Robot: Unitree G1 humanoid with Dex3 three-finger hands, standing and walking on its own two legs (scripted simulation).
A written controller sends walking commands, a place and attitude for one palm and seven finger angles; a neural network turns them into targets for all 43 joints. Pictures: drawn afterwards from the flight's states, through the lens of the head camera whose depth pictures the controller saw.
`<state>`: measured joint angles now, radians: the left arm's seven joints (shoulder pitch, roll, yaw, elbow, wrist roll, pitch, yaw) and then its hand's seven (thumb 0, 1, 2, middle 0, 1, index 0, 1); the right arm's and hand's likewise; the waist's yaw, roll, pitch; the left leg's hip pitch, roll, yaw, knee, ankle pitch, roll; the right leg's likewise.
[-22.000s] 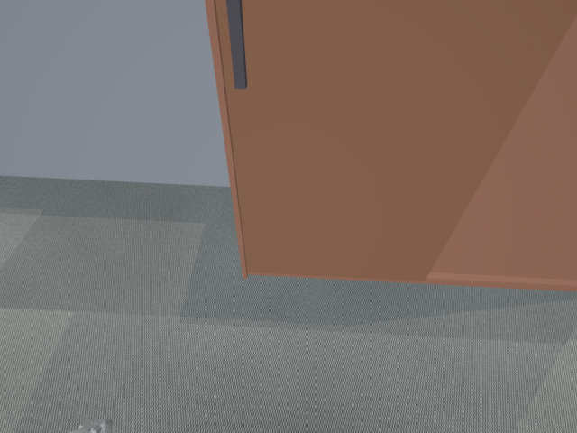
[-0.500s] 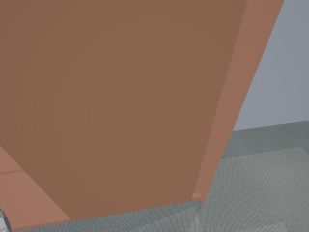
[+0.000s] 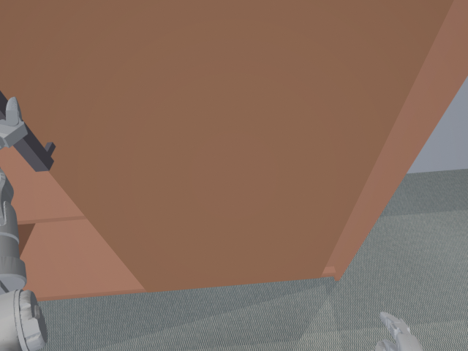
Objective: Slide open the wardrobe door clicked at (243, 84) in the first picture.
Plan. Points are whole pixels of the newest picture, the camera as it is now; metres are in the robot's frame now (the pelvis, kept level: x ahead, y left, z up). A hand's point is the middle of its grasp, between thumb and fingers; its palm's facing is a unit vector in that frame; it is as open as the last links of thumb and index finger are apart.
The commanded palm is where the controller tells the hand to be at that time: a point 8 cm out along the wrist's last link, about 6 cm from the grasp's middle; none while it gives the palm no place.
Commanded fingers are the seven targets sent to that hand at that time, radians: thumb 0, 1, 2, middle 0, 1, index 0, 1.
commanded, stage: stop walking and hold the door there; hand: left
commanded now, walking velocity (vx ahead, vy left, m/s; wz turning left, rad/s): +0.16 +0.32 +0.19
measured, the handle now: out of the picture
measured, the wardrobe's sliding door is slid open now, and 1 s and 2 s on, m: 0.62 0.62 0.62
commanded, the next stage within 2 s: loosen the grip on the handle in 1.34 s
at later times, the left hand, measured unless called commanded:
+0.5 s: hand (12, 126) +0.37 +0.35 +0.22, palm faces +0.39 -0.92 -0.08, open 7.7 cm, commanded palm +0.34 +0.36 +0.20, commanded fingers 0.00 0.90 0.90 -0.45 -1.40 -0.45 -1.40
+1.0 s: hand (11, 125) +0.37 +0.35 +0.23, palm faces +0.36 -0.93 -0.07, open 7.5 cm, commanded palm +0.34 +0.36 +0.20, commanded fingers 0.00 0.90 0.90 -0.45 -1.40 -0.45 -1.40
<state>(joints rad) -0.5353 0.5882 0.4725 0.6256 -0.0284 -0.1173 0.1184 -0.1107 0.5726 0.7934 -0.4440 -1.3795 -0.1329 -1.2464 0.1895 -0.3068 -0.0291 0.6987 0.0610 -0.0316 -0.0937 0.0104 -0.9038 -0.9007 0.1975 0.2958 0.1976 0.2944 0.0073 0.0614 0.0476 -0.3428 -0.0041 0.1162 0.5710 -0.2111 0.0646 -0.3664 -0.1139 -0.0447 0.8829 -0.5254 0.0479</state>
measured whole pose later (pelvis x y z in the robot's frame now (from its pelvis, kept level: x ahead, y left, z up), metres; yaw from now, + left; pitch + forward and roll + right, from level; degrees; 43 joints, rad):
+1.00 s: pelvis -0.02 +0.12 +0.01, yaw +5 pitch -1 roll -2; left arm -0.59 0.24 0.14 0.18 -0.08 -0.03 0.14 -0.05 0.70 0.76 -0.46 -1.40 0.00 -1.26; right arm 0.12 -0.18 0.03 0.61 0.03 -0.07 -0.03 0.01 -0.90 -0.90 0.20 0.30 0.20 0.30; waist 0.09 0.05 0.15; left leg -0.26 0.15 0.07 0.53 -0.24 -0.06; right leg -0.28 -0.01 -0.08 0.61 -0.30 0.02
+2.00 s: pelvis -0.06 +0.11 +0.00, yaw +5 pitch +2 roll +0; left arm -0.77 0.35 0.27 0.79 -0.01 -0.29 0.20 -0.01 -0.51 0.22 -0.35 -1.26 -0.18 -1.17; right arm 0.39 -0.26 -0.02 0.80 0.01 -0.18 -0.05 0.01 -0.90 -0.90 0.20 0.30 0.20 0.29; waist -0.05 -0.01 -0.03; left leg -0.38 0.05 0.04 0.56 -0.22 -0.01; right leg -0.38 -0.02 -0.02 0.57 -0.22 0.00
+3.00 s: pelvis -0.01 +0.12 +0.01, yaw +5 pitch +2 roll +0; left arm -0.31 0.34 0.45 0.24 -0.17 -0.14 -0.02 -0.01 -0.56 0.20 -0.26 -1.15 -0.25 -1.15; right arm 0.29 -0.24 0.00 0.68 0.03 -0.11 -0.07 0.01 -0.90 -0.90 0.20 0.30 0.20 0.29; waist 0.03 0.03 -0.06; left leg -0.28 0.05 0.05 0.54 -0.28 -0.02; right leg -0.28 -0.02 -0.01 0.54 -0.29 0.01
